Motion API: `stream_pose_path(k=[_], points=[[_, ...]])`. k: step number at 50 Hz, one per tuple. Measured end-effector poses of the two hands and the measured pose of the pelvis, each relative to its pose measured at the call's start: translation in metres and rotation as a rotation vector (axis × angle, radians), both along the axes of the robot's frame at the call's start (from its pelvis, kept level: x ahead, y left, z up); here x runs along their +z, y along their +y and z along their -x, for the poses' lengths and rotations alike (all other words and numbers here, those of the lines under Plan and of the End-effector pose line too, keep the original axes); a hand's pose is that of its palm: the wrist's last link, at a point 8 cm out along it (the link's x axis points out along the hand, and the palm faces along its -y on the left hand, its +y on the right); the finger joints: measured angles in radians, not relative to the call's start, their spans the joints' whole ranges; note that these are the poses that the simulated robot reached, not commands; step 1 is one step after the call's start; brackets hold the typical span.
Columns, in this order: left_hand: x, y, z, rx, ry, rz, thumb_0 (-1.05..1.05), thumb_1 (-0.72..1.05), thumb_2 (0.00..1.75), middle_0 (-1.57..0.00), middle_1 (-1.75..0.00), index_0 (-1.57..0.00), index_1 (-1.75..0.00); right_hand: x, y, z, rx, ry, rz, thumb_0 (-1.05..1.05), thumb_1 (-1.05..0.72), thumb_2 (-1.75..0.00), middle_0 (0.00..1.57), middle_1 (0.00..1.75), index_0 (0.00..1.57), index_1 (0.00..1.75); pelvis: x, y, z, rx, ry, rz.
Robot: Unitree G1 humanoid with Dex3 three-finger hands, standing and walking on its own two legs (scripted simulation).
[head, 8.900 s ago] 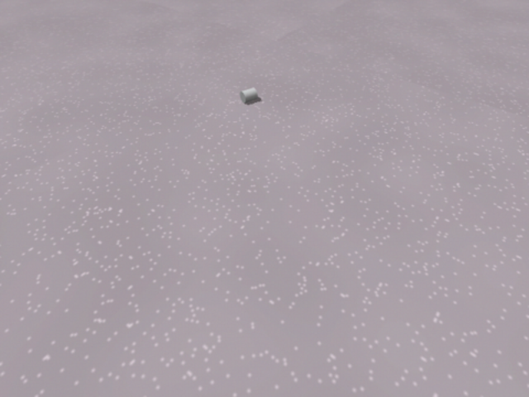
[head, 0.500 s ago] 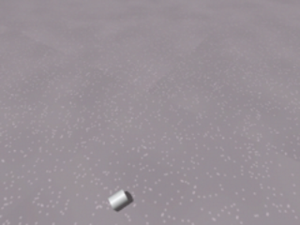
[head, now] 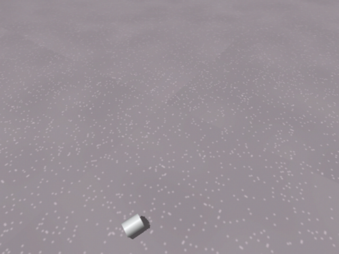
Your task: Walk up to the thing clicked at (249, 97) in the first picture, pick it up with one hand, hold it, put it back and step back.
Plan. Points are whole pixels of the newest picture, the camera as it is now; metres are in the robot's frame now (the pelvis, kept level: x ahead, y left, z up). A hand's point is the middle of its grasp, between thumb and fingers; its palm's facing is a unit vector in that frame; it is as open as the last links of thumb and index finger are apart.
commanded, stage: stand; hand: left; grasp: from above
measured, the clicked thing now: (132, 225) +0.45 +0.22 -0.74
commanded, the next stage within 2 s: rise first in 0.82 s
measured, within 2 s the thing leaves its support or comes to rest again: neither
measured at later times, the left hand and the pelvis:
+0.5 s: hand out of the picture +0.07 +0.26 -0.16, palm faces -0.03 -0.94 -0.34, open 7.4 cm; pelvis +0.00 +0.00 +0.00, yaw +0 degrees
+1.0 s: hand out of the picture +0.09 +0.25 -0.16, palm faces +0.02 -0.94 -0.34, open 7.5 cm; pelvis +0.00 +0.00 +0.00, yaw +0 degrees
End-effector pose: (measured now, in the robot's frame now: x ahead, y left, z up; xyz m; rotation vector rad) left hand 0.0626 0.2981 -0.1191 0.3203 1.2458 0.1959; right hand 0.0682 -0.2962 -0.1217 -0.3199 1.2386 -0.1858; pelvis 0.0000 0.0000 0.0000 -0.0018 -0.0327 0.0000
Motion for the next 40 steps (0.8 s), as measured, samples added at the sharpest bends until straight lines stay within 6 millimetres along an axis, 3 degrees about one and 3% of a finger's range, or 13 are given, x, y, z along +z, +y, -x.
stream_pose_path(k=[40], points=[[-0.0005, 0.0038, -0.0022, -0.006, 0.002, 0.000, 0.00, 0.90, 0.90, -0.21, -0.30, -0.21, -0.30, 0.0003, 0.0037, -0.0011, -0.005, 0.000, 0.002, 0.00, -0.91, -0.90, 0.20, 0.30, 0.20, 0.30, -0.0001, 0.0043, -0.0020, -0.002, 0.002, -0.001]])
